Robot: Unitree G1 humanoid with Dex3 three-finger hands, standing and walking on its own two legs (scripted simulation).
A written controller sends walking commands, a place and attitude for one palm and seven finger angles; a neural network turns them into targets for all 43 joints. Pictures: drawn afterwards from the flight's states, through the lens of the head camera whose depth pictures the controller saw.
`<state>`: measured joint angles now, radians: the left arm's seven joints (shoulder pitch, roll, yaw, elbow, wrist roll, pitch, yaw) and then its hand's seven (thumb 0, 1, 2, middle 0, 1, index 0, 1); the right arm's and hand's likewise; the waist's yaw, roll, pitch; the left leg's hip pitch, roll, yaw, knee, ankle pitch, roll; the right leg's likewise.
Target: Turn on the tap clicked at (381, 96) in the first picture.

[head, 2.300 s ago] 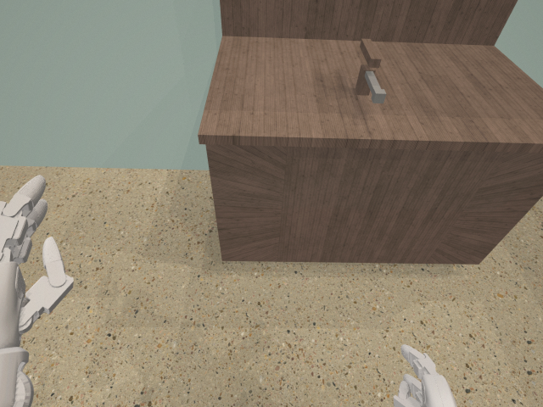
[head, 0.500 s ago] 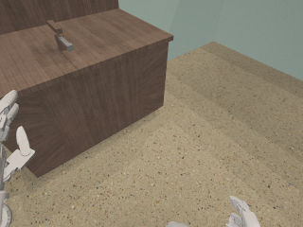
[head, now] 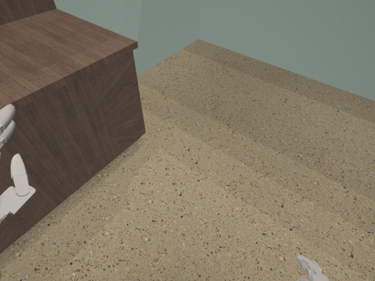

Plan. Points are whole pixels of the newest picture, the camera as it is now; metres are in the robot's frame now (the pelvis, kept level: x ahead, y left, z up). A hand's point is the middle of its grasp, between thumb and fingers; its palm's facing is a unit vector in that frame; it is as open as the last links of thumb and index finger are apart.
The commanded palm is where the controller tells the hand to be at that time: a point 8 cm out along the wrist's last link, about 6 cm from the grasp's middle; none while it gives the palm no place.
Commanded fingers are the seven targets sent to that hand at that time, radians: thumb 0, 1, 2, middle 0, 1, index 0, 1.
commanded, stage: walk to a spot facing it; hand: left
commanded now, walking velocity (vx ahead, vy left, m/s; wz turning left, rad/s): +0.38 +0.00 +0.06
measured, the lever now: out of the picture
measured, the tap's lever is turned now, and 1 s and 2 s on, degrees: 0 0 0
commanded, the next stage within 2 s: turn to face it in 0.48 s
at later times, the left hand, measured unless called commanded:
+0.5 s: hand (82, 128) +0.34 +0.21 +0.18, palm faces +0.46 -0.77 -0.45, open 7.4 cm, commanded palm +0.28 +0.25 +0.18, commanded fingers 0.00 0.90 0.90 -0.20 -0.30 -0.20 -0.30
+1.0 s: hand (92, 108) +0.40 +0.21 +0.18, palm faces +0.62 -0.62 -0.48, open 7.4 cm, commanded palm +0.34 +0.23 +0.18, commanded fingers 0.00 0.90 0.90 -0.20 -0.30 -0.20 -0.30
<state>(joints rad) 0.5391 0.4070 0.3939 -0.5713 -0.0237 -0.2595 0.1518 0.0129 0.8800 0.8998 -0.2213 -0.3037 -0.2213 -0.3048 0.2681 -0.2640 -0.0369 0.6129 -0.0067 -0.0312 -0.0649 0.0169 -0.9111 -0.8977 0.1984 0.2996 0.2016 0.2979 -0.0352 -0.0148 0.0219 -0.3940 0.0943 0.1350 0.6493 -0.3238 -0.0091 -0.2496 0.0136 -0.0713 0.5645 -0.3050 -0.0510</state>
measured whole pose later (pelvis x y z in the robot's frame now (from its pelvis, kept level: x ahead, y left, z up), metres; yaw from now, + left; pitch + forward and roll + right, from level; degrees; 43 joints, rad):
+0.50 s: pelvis +0.14 -0.04 +0.01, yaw +4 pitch +1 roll +2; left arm 0.47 0.34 0.35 -0.49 -0.02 -0.23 0.16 0.01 0.88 0.90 -0.22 -0.30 -0.22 -0.30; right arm 0.21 -0.20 0.00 0.64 -0.01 -0.02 -0.06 0.02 -0.91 -0.90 0.20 0.30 0.21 0.30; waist 0.01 0.00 0.07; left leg -0.52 0.08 0.14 0.92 -0.35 -0.01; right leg -0.15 -0.08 -0.22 0.50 -0.36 -0.03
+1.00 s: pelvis +0.26 -0.09 -0.01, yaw +16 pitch +0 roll -1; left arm 0.48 0.37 0.39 -0.56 -0.05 -0.17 0.14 0.01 0.89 0.90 -0.21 -0.30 -0.22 -0.30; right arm 0.20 -0.18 0.00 0.60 0.02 -0.09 -0.05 0.01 -0.91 -0.90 0.20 0.30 0.21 0.30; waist 0.04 0.07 0.09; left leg -0.45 0.06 -0.02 0.84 -0.41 -0.03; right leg -0.32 -0.06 -0.14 0.64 -0.30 0.02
